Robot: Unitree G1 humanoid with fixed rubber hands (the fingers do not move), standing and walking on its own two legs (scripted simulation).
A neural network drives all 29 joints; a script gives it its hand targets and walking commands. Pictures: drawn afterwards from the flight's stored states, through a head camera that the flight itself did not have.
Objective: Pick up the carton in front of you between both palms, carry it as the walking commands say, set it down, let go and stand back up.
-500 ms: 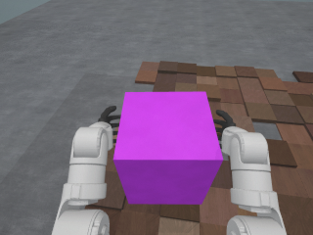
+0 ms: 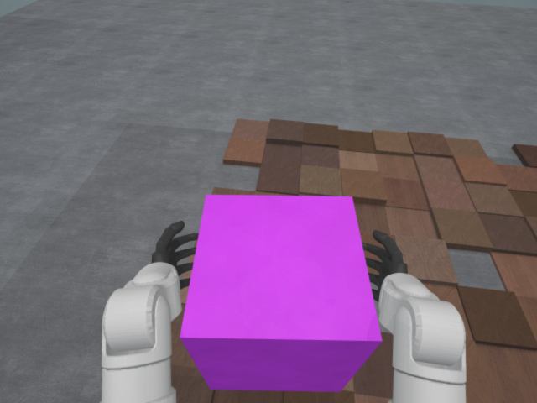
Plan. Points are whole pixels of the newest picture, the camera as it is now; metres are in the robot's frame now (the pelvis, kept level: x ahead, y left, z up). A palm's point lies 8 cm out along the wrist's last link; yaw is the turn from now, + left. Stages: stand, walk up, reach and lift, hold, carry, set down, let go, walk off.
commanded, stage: carry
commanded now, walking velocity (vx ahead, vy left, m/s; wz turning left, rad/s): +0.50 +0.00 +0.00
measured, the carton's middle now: (276, 299) +0.30 +0.00 +0.02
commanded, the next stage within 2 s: none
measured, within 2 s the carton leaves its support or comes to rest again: neither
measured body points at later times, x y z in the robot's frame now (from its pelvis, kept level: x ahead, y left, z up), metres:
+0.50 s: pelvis +0.27 -0.06 -0.01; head +0.30 -0.08 +0.44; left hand +0.65 +0.10 +0.13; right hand +0.67 -0.20 +0.12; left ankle +0.24 +0.08 -0.67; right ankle +0.31 -0.13 -0.74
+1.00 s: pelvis +0.60 -0.01 -0.01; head +0.69 +0.00 +0.43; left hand +0.99 +0.14 +0.06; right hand +0.97 -0.17 +0.06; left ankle +0.64 +0.06 -0.74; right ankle +0.52 -0.15 -0.65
